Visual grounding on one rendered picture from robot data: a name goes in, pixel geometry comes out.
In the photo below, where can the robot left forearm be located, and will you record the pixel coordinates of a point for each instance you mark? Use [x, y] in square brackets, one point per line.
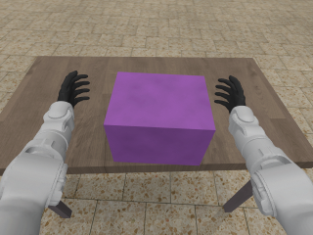
[51, 140]

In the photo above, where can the robot right forearm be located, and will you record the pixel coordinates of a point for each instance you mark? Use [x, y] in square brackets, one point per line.
[255, 146]

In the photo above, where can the table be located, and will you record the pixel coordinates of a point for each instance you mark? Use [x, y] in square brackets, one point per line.
[89, 151]

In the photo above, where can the left robot hand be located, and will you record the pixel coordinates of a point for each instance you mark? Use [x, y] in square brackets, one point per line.
[68, 92]

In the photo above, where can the robot left upper arm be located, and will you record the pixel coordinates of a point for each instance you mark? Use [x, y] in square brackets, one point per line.
[34, 183]

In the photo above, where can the carton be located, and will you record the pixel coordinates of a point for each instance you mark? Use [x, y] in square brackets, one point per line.
[159, 118]

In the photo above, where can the robot right upper arm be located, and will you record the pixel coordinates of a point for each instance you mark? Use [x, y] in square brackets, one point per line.
[284, 192]

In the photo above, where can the right robot hand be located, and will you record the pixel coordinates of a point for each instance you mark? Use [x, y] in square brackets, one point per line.
[236, 95]

